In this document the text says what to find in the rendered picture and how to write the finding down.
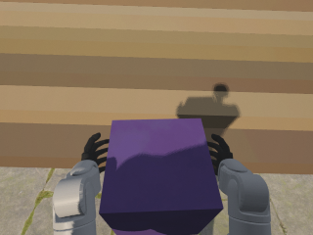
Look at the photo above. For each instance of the robot left hand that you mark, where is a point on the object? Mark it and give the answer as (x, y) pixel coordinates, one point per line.
(90, 152)

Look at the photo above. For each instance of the robot right hand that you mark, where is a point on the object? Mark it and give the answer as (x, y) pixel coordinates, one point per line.
(223, 151)

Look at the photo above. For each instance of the robot left forearm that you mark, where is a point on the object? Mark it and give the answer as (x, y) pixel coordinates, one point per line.
(73, 201)

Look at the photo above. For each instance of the carton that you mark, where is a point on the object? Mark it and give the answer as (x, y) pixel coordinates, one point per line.
(159, 178)

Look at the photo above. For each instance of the robot right forearm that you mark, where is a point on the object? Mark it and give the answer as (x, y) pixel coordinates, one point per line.
(248, 199)

